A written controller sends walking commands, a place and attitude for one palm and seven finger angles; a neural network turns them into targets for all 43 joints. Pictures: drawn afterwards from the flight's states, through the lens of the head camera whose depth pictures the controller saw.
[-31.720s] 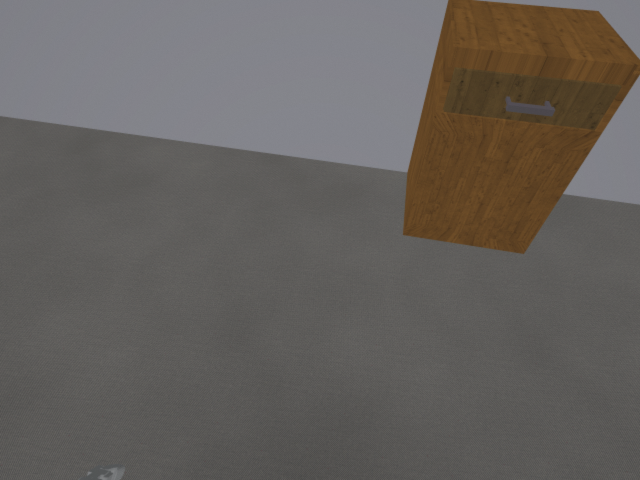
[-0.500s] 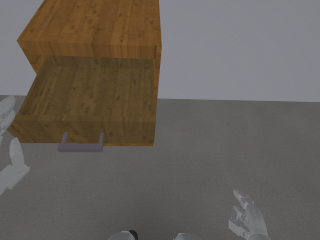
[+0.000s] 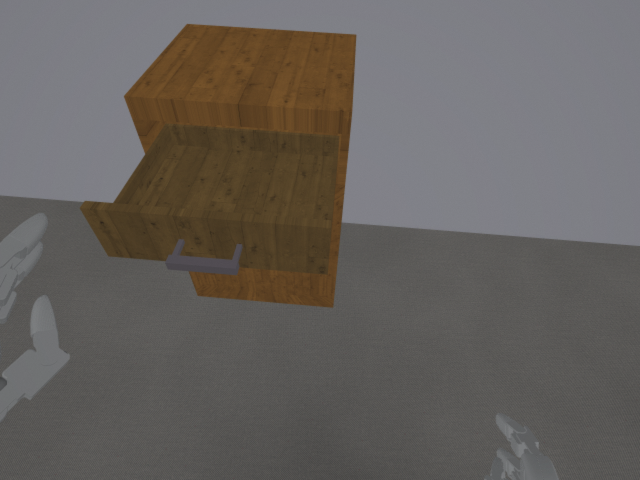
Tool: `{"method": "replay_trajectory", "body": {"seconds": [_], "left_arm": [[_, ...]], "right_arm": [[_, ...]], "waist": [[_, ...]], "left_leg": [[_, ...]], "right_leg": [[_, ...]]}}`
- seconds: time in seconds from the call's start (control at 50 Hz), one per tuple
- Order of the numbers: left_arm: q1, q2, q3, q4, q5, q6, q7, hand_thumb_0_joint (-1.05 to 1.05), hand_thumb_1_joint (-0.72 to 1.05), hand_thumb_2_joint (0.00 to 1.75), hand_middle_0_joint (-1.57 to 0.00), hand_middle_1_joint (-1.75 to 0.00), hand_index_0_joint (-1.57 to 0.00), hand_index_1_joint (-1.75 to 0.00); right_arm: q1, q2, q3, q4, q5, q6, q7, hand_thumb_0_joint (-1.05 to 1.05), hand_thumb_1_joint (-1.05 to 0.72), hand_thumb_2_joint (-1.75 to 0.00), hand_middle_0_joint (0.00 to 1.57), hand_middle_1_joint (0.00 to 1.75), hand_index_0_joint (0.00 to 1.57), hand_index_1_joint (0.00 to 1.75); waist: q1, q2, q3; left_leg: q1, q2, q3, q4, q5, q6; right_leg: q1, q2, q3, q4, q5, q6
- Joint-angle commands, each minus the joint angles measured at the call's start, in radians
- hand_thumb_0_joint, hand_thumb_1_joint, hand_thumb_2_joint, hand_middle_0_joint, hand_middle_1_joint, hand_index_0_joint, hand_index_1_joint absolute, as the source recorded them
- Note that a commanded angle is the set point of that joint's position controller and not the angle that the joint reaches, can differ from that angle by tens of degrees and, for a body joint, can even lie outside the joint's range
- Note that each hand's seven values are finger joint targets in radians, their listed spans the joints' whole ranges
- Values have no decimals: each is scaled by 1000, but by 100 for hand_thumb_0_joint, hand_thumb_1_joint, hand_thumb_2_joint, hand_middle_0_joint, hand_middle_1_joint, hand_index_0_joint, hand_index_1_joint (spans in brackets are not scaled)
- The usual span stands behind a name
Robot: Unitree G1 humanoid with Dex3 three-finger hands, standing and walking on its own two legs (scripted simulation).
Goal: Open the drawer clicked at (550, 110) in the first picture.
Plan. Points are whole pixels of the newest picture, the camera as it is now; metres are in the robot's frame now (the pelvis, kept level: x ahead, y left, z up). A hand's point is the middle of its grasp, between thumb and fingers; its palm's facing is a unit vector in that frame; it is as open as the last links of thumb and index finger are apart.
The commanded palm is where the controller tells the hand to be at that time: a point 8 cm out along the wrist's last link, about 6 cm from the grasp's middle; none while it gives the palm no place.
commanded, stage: stop stepping back and stand still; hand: left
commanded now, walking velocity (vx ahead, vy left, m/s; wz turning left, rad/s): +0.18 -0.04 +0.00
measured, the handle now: (206, 256) +0.51 +0.23 -0.10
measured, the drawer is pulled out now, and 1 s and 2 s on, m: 0.30 0.30 0.30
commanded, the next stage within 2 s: let the arm hang, fingers relaxed in 0.86 s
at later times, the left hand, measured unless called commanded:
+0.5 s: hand (39, 348) +0.19 +0.25 +0.17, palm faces +0.35 -0.81 -0.48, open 7.4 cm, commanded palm +0.13 +0.29 +0.18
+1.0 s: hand (55, 352) +0.21 +0.26 +0.13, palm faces +0.29 -0.82 -0.50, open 7.4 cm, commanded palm none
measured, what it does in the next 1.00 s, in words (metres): stands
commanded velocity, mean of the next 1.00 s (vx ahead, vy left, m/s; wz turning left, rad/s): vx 0.02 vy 0.00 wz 0.00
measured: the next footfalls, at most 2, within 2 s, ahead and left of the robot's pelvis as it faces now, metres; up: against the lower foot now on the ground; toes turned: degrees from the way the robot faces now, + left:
none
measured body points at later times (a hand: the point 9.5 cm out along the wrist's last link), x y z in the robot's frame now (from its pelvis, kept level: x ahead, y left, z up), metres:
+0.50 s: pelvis +0.01 +0.01 +0.00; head +0.03 +0.02 +0.45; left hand +0.17 +0.29 +0.19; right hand +0.17 -0.21 -0.09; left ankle +0.00 +0.12 -0.73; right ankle +0.03 -0.09 -0.73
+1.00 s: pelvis +0.02 +0.02 +0.01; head +0.05 +0.02 +0.46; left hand +0.19 +0.31 +0.15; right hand +0.21 -0.21 -0.08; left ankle +0.00 +0.12 -0.73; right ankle +0.03 -0.09 -0.73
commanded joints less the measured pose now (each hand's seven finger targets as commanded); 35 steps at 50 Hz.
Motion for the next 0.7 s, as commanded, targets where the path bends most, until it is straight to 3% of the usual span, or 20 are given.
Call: {"method": "replay_trajectory", "body": {"seconds": [0.0, 0.02, 0.04, 0.08, 0.14, 0.16, 0.18, 0.2, 0.22, 0.24, 0.26, 0.32, 0.36, 0.38, 0.4, 0.44, 0.48, 0.56, 0.6, 0.68], "left_arm": [[-66, 146, 148, -48, -12, -63, 13, 0, 90, 90, -20, -30, -20, -30], [-89, 154, 154, -32, -20, -54, 13, 0, 90, 90, -20, -30, -20, -30], [-106, 125, 135, -22, -17, -59, 5, 0, 90, 90, -20, -30, -20, -30], [-113, 102, 109, -40, -21, -57, -5, 0, 90, 90, -20, -30, -20, -30], [-93, 97, 81, -134, -8, -48, 12, 0, 90, 90, -20, -30, -20, -30], [-82, 111, 86, -177, -5, -45, 22, 0, 90, 90, -20, -30, -20, -30], [-83, 103, 69, -233, -7, -53, 25, 0, 90, 90, -20, -30, -20, -30], [-94, 111, 77, -280, -12, -65, 30, 0, 90, 90, -20, -30, -20, -30], [-123, 129, 86, -333, 1, -66, 36, 0, 90, 90, -20, -30, -20, -30], [-100, 136, 107, -279, -9, -58, 32, 0, 90, 90, -20, -30, -20, -30], [-101, 170, 136, -300, -10, -51, 34, 0, 90, 90, -20, -30, -20, -30], [-29, 129, 122, -213, -10, -36, 33, 0, 90, 90, -20, -30, -20, -30], [-12, 120, 120, -159, -14, -38, 20, 0, 90, 90, -20, -30, -20, -30], [-30, 120, 117, -154, -20, -45, 14, 0, 90, 90, -20, -30, -20, -30], [-36, 125, 132, -134, -26, -49, 14, 0, 90, 90, -20, -30, -20, -30], [-11, 109, 121, -144, -34, -45, 14, 0, 90, 90, -20, -30, -20, -30], [7, 119, 121, -181, -35, -43, 23, 0, 90, 90, -20, -30, -20, -30], [11, 134, 128, -220, -26, -51, 32, 0, 90, 90, -20, -30, -20, -30], [23, 131, 127, -211, -25, -53, 32, 0, 90, 90, -20, -30, -20, -30], [32, 128, 125, -200, -32, -52, 28, 0, 90, 90, -20, -30, -20, -30]], "right_arm": [[-128, -109, -30, -122, 19, -18, -3, 0, -90, -90, 20, 30, 20, 30], [-134, -100, -41, -139, 30, -5, -3, 0, -90, -90, 20, 30, 20, 30], [-103, -107, -50, -119, 18, 9, 0, 0, -90, -90, 20, 30, 20, 30], [-119, -78, -22, -113, 10, 26, 9, 0, -90, -90, 20, 30, 20, 30], [-143, -71, 0, -127, -2, 14, 2, 0, -90, -90, 20, 30, 20, 30], [-153, -72, 6, -137, -5, 6, -7, 0, -90, -90, 20, 30, 20, 30], [-139, -82, 9, -144, -15, -2, -12, 0, -90, -90, 20, 30, 20, 30], [-146, -106, 1, -162, -25, -8, -13, 0, -90, -90, 20, 30, 20, 30], [-151, -101, -4, -170, -21, -10, -3, 0, -90, -90, 20, 30, 20, 30], [-131, -78, -2, -155, -11, -16, 4, 0, -90, -90, 20, 30, 20, 30], [-135, -57, 5, -147, -11, -26, 7, 0, -90, -90, 20, 30, 20, 30], [-131, -73, 16, -129, -6, -32, 19, 0, -90, -90, 20, 30, 20, 30], [-140, -87, 14, -134, 0, -14, 22, 0, -90, -90, 20, 30, 20, 30], [-152, -92, 8, -140, 5, -11, 22, 0, -90, -90, 20, 30, 20, 30], [-147, -94, 5, -140, 4, -11, 22, 0, -90, -90, 20, 30, 20, 30], [-123, -91, -9, -133, 11, 3, 28, 0, -90, -90, 20, 30, 20, 30], [-140, -82, -2, -138, 10, 17, 26, 0, -90, -90, 20, 30, 20, 30], [-175, -90, 1, -150, 2, 24, 13, 0, -90, -90, 20, 30, 20, 30], [-170, -88, 3, -155, 3, 29, 9, 0, -90, -90, 20, 30, 20, 30], [-170, -91, -1, -161, 8, 37, 7, 0, -90, -90, 20, 30, 20, 30]], "waist": [[15, -119, 43], [14, -282, 2], [2, -239, 28], [-21, -123, -2], [-9, -129, -45], [-10, -44, -34], [-13, 82, -28], [1, 258, -7], [16, 329, -51], [3, 296, -29], [4, 309, -19], [19, 223, -22], [20, 141, -27], [1, 73, -28], [-10, 64, -31], [-6, -28, -58], [-7, -32, -75], [5, 118, -79], [10, 142, -104], [9, 108, -110]], "left_leg": [[-336, 10, -25, 164, -104, 107], [-334, -62, 1, 378, -206, 81], [-304, -43, -38, 526, -150, 74], [-294, -11, -44, 475, -96, 74], [-74, -12, 28, 115, -70, 97], [-4, -13, 35, -36, -44, 98], [4, 14, -20, -158, -87, 109], [-27, 150, -240, -278, -169, 158], [-36, 245, -321, -279, -73, 203], [-96, 269, -355, -312, -119, 207], [-75, 262, -338, -298, -21, 208], [-63, 191, -151, -130, 380, 159], [-145, 138, -108, -59, 304, 115], [-186, 89, -89, -37, 204, 93], [-191, 52, -69, -43, 114, 76], [-141, 20, -53, 13, 28, 69], [-115, 16, -45, 4, 98, 67], [-33, 71, -89, -113, 299, 74], [-31, 94, -105, -120, 392, 77], [-28, 81, -89, -100, 437, 64]], "right_leg": [[252, -85, 280, -351, -14, -40], [144, -246, 544, -508, -349, -85], [18, -280, 571, -563, -477, -104], [11, -250, 426, -462, -318, -145], [-44, -201, 256, -445, -260, -119], [-61, -161, 215, -390, -255, -98], [-34, -107, 169, -274, -225, -68], [-45, -1, 113, -89, -144, -26], [-45, 59, 36, 109, -88, 6], [-55, 53, 64, 216, -129, 11], [-98, 42, 84, 255, -115, 9], [51, 25, 44, -61, -17, 7], [227, 27, 56, -263, 200, 4], [277, -8, 129, -290, 301, -13], [263, -47, 189, -281, 323, -34], [204, -96, 278, -345, 143, -57], [225, -125, 277, -345, 245, -73], [224, -37, 148, -242, 372, -24], [262, -11, 104, -201, 412, -11], [286, -13, 95, -212, 469, -10]]}}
